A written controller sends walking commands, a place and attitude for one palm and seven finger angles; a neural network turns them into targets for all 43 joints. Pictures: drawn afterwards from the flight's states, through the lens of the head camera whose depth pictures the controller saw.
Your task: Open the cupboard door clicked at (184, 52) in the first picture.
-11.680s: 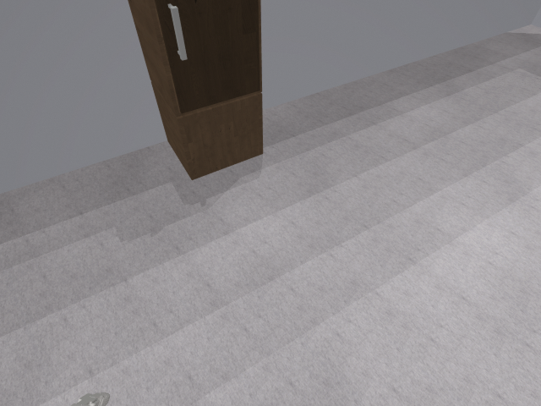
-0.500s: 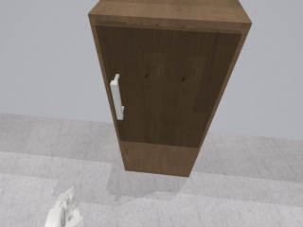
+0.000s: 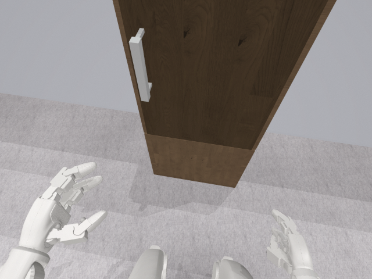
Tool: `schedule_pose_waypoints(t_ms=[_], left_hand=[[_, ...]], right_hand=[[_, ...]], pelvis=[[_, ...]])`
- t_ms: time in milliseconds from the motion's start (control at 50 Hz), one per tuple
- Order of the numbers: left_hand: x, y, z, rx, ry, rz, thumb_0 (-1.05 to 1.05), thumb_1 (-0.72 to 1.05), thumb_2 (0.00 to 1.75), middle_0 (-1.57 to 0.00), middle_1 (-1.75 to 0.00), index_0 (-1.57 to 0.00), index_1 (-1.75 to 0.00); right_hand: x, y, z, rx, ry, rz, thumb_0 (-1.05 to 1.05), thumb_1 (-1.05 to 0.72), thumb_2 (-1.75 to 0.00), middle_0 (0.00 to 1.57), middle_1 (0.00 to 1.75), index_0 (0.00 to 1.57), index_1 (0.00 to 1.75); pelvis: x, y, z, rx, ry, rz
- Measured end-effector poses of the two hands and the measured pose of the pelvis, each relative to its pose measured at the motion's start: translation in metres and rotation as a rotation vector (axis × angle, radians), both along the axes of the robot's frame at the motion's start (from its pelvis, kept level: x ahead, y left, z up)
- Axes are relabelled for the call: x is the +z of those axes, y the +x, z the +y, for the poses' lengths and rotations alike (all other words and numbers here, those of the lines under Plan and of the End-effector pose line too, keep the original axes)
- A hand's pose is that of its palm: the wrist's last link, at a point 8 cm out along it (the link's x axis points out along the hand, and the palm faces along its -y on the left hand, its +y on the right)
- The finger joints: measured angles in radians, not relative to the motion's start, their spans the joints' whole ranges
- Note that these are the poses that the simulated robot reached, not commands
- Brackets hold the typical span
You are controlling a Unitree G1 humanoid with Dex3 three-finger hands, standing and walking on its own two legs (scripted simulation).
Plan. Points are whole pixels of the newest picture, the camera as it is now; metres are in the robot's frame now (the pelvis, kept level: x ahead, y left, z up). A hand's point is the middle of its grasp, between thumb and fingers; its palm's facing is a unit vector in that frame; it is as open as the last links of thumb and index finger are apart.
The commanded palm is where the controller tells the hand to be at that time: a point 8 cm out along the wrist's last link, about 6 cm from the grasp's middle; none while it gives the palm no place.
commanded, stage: raise the hand with hooked fingers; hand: left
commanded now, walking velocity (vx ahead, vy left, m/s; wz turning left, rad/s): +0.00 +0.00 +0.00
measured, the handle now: (143, 67) +0.58 +0.17 +0.09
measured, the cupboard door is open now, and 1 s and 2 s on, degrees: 0 0 0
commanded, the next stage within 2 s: move the hooked fingers beside the handle in 1.46 s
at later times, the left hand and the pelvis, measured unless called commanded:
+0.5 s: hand (55, 195) +0.24 +0.26 +0.07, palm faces -0.06 -1.00 -0.05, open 12.8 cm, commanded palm +0.22 +0.32 +0.09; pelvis +0.00 +0.03 +0.03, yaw -1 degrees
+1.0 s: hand (31, 156) +0.30 +0.31 +0.10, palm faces -0.06 -1.00 -0.04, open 13.9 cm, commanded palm +0.28 +0.36 +0.11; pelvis +0.01 +0.04 +0.04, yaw -1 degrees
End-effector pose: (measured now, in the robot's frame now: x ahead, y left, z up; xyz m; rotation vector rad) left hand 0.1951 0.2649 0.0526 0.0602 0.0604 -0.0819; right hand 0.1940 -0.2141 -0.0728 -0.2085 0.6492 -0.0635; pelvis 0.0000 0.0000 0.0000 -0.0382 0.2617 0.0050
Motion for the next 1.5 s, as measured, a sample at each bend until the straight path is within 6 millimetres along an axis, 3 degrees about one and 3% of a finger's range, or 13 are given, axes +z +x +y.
schedule_pose_waypoints(t_ms=[140,260,400,540,680,820,1000,1220,1500], left_hand=[[0.011,0.013,0.017,0.026,-0.003,0.059,0.01,0.19,0.59,-0.25,-0.75,-0.26,-0.76],[0.014,0.013,0.031,0.037,0.002,0.021,0.01,0.05,0.53,-0.26,-0.84,-0.27,-0.85],[0.016,0.021,0.039,0.010,-0.008,0.003,0.00,-0.11,0.46,-0.27,-0.95,-0.28,-0.95],[0.027,0.034,0.058,0.032,-0.007,-0.011,0.00,-0.27,0.39,-0.28,-1.05,-0.29,-1.06],[0.035,0.047,0.075,0.031,-0.008,-0.004,-0.01,-0.42,0.33,-0.29,-1.15,-0.30,-1.15],[0.041,0.064,0.091,0.033,-0.014,0.002,-0.01,-0.48,0.31,-0.30,-1.18,-0.30,-1.19],[0.054,0.088,0.104,0.026,-0.018,-0.007,-0.01,-0.49,0.30,-0.30,-1.20,-0.30,-1.20],[0.050,0.094,0.094,0.005,-0.031,0.001,-0.01,-0.50,0.30,-0.30,-1.20,-0.30,-1.20],[0.055,0.085,0.086,0.026,-0.019,-0.014,-0.01,-0.50,0.30,-0.30,-1.20,-0.30,-1.20]], right_hand=[[0.000,-0.056,-0.007,-0.102,0.015,0.104,0.02,-0.91,-0.90,0.21,0.30,0.20,0.30],[0.011,-0.076,-0.028,-0.124,-0.068,0.117,0.02,-0.91,-0.90,0.21,0.30,0.20,0.30],[0.032,-0.066,-0.031,-0.116,-0.125,0.060,0.02,-0.91,-0.90,0.20,0.30,0.20,0.30],[0.048,-0.042,-0.008,-0.064,-0.106,-0.005,0.02,-0.91,-0.90,0.20,0.30,0.20,0.30],[0.050,-0.029,0.015,-0.012,-0.076,-0.015,0.02,-0.91,-0.90,0.21,0.30,0.20,0.30],[0.047,-0.031,0.021,-0.006,-0.076,0.027,0.02,-0.90,-0.90,0.21,0.30,0.20,0.30],[0.047,-0.046,0.009,-0.045,-0.103,0.088,0.02,-0.90,-0.90,0.21,0.30,0.20,0.30],[0.051,-0.057,-0.005,-0.082,-0.113,0.109,0.02,-0.91,-0.90,0.21,0.30,0.20,0.30],[0.046,-0.052,-0.003,-0.067,-0.082,0.093,0.02,-0.91,-0.90,0.21,0.30,0.20,0.30]], pelvis=[[0.015,-0.002,0.006,-0.021,0.015,-0.008],[0.018,-0.005,0.014,-0.022,0.012,-0.016],[0.023,-0.005,0.023,-0.020,0.003,-0.037],[0.030,-0.002,0.030,-0.014,-0.005,-0.052],[0.034,0.002,0.037,-0.009,-0.012,-0.058],[0.037,0.005,0.041,-0.010,-0.014,-0.056],[0.041,0.009,0.043,-0.017,-0.012,-0.053],[0.043,0.010,0.040,-0.030,-0.007,-0.047],[0.043,0.007,0.031,-0.023,-0.002,-0.057]])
